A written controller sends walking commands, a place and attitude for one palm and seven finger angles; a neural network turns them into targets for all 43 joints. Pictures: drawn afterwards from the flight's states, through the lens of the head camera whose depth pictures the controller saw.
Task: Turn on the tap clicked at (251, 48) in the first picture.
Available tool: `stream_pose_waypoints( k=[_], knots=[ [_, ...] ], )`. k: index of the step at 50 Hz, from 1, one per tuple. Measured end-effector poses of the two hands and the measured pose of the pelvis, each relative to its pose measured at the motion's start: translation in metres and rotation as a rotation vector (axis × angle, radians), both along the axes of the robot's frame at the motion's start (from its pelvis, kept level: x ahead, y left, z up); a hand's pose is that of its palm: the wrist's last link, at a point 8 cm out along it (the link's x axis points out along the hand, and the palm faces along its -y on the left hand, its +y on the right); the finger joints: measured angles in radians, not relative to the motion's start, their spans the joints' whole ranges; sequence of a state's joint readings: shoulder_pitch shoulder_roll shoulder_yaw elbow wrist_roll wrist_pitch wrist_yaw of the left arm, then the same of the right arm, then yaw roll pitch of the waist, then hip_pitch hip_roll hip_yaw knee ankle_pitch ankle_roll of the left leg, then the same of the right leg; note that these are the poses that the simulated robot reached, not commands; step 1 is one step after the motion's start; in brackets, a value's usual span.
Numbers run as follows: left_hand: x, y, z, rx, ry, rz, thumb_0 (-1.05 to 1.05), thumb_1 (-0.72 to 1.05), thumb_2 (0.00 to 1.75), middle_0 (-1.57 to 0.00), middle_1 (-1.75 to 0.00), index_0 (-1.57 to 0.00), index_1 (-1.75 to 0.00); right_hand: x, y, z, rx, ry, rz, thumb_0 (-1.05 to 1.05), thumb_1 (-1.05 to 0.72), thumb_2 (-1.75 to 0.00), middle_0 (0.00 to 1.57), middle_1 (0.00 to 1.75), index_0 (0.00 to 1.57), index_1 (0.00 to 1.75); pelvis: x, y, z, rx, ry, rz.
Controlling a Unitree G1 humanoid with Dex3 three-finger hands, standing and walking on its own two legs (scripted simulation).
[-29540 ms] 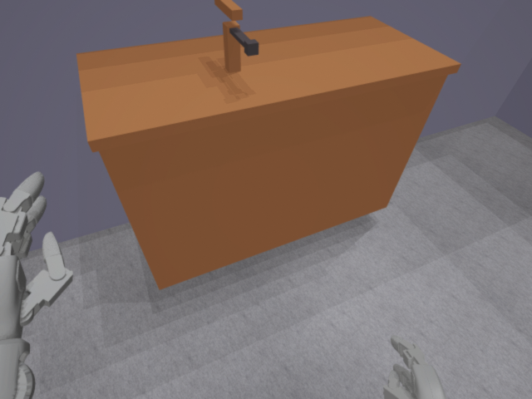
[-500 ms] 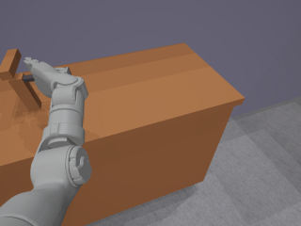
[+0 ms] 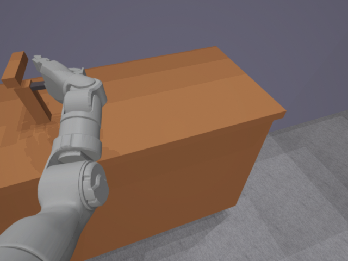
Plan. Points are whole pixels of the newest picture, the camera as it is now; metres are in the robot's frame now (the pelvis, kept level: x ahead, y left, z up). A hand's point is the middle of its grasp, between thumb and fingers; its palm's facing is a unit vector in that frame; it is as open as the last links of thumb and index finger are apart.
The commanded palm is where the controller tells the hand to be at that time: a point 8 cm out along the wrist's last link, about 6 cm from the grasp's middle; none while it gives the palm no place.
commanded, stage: lift the hand up off the lever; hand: left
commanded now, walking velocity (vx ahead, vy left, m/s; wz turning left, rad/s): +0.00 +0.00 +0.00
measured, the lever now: (79, 80) +0.53 +0.27 +0.16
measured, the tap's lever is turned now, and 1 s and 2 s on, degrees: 82 82 82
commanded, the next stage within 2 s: draw the hand back beside the body in 0.34 s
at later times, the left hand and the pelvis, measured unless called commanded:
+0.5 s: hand (86, 69) +0.45 +0.21 +0.24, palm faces +0.77 -0.63 -0.10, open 7.8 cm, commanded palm +0.38 +0.23 +0.24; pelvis +0.00 -0.01 +0.00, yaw +0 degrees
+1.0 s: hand (57, 120) +0.30 +0.21 +0.23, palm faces +0.38 -0.91 -0.16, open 7.7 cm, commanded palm +0.27 +0.25 +0.21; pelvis -0.02 +0.00 +0.01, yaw -1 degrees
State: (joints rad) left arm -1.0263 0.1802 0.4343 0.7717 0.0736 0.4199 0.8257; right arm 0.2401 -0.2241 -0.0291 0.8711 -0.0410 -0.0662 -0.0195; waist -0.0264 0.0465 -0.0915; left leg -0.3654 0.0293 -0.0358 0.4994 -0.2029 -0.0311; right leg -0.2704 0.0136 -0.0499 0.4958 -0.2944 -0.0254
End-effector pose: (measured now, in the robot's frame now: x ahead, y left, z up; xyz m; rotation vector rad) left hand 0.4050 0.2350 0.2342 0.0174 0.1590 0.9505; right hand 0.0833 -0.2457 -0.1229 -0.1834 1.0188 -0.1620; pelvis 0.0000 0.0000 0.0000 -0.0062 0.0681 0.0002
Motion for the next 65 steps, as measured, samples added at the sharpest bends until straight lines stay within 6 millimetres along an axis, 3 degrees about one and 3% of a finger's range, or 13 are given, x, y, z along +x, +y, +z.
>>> stream_pose_waypoints(
  k=[8, 23, 29, 34, 39, 42, 45, 50, 55, 60, 65],
  knots=[
    [-0.001, -0.011, 0.008, -0.002, -0.013, -0.019, 0.02, 0.90, 0.90, -0.15, -0.15, -0.15, -0.15, -0.002, 0.004, -0.002, 0.023, -0.002, -0.007, 0.01, -0.90, -0.90, 0.20, 0.30, 0.20, 0.30, 0.001, 0.001, 0.001, 0.003, -0.008, -0.009],
    [-0.009, -0.008, 0.010, 0.028, -0.012, 0.018, 0.02, 0.90, 0.90, -0.15, -0.15, -0.15, -0.15, 0.022, -0.005, 0.005, 0.005, -0.053, 0.033, 0.01, -0.90, -0.90, 0.20, 0.30, 0.20, 0.30, -0.001, -0.007, 0.001, 0.004, -0.010, 0.001],
    [-0.007, -0.020, 0.014, 0.092, -0.102, -0.323, 0.02, 0.90, 0.90, -0.15, -0.15, -0.15, -0.15, 0.026, -0.014, 0.014, -0.023, -0.083, -0.042, 0.01, -0.90, -0.90, 0.20, 0.30, 0.20, 0.30, 0.003, -0.010, 0.004, 0.013, -0.053, -0.021],
    [-0.034, -0.023, -0.009, 0.029, -0.166, -0.551, 0.02, 0.90, 0.90, -0.16, -0.16, -0.16, -0.16, 0.032, -0.020, 0.026, -0.026, -0.153, -0.099, 0.01, -0.90, -0.90, 0.20, 0.30, 0.20, 0.30, 0.008, -0.010, 0.007, 0.012, -0.109, -0.054],
    [-0.077, 0.013, -0.035, 0.178, -0.193, -0.577, 0.02, 0.89, 0.90, -0.17, -0.18, -0.17, -0.18, 0.044, -0.020, 0.040, -0.016, -0.250, -0.075, 0.01, -0.90, -0.90, 0.20, 0.30, 0.20, 0.30, 0.004, -0.012, 0.007, 0.009, -0.139, -0.064],
    [-0.107, 0.033, -0.030, 0.278, -0.240, -0.543, 0.02, 0.89, 0.90, -0.17, -0.19, -0.17, -0.19, 0.053, -0.016, 0.046, -0.028, -0.280, -0.016, 0.01, -0.90, -0.90, 0.20, 0.30, 0.20, 0.30, -0.003, -0.010, 0.007, 0.004, -0.145, -0.053],
    [-0.129, 0.037, -0.015, 0.353, -0.317, -0.528, 0.02, 0.89, 0.90, -0.17, -0.19, -0.17, -0.19, 0.064, -0.008, 0.048, -0.033, -0.295, 0.056, 0.01, -0.90, -0.90, 0.20, 0.30, 0.20, 0.30, -0.010, -0.007, 0.007, 0.000, -0.151, -0.033],
    [-0.139, 0.022, -0.006, 0.399, -0.385, -0.604, 0.02, 0.90, 0.90, -0.17, -0.21, -0.17, -0.21, 0.078, 0.012, 0.052, -0.009, -0.328, 0.110, 0.01, -0.90, -0.90, 0.20, 0.30, 0.20, 0.30, -0.020, -0.002, 0.008, 0.000, -0.156, -0.014],
    [-0.139, 0.014, -0.027, 0.363, -0.332, -0.685, 0.02, 0.89, 0.90, -0.18, -0.22, -0.18, -0.22, 0.079, 0.031, 0.060, 0.031, -0.368, 0.085, 0.01, -0.90, -0.90, 0.20, 0.30, 0.20, 0.30, -0.023, 0.002, 0.010, -0.001, -0.164, -0.034],
    [-0.156, 0.023, -0.045, 0.341, -0.278, -0.690, 0.02, 0.89, 0.90, -0.19, -0.24, -0.19, -0.24, 0.067, 0.038, 0.060, 0.038, -0.363, 0.061, 0.01, -0.90, -0.90, 0.20, 0.30, 0.20, 0.30, -0.021, 0.007, 0.011, -0.005, -0.177, -0.052],
    [-0.182, 0.044, -0.042, 0.384, -0.277, -0.636, 0.02, 0.89, 0.90, -0.19, -0.25, -0.19, -0.25, 0.055, 0.036, 0.053, 0.015, -0.315, 0.068, 0.01, -0.90, -0.90, 0.20, 0.30, 0.20, 0.30, -0.020, 0.011, 0.011, -0.008, -0.183, -0.050]
  ],
)
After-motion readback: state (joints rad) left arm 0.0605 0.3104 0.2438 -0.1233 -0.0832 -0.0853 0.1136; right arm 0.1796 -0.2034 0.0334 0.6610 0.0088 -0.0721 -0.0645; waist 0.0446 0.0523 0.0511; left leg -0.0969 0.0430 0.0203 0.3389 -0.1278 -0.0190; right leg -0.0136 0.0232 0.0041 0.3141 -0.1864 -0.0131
